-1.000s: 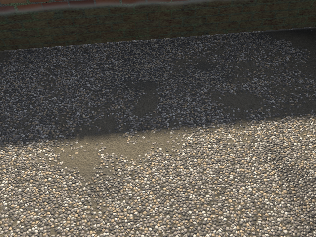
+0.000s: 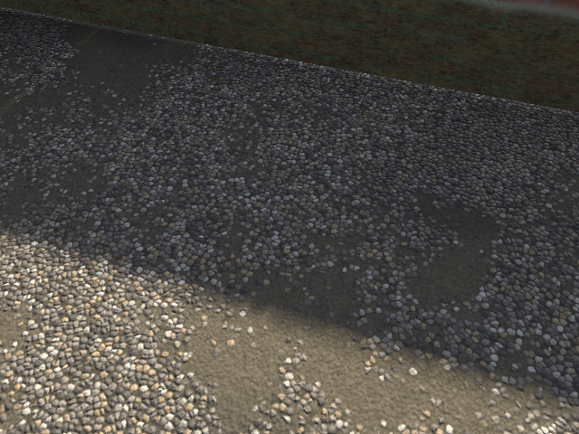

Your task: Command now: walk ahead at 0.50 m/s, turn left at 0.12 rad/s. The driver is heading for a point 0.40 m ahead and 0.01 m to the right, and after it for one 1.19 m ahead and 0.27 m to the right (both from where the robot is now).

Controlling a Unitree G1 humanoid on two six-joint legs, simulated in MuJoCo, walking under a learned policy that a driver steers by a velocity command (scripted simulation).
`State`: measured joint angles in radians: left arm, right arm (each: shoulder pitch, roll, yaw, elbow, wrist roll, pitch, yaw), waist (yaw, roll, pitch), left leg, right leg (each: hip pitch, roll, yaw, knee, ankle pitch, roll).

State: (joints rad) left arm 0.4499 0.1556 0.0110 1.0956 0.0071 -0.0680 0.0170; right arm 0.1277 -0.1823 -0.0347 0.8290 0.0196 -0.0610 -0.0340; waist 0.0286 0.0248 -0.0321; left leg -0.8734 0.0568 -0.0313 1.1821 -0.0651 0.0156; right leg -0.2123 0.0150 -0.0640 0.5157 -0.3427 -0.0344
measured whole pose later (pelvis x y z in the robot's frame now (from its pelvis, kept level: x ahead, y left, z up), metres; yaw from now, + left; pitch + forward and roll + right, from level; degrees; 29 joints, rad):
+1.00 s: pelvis +0.55 -0.05 +0.01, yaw -20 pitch +3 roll +0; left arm 0.28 0.23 0.08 0.82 -0.02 -0.06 0.00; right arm 0.04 -0.26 -0.08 0.81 -0.01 -0.11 -0.02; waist 0.03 0.01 0.03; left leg -0.66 0.10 -0.08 0.90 -0.21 -0.03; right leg -0.23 0.12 0.09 0.34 -0.15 -0.10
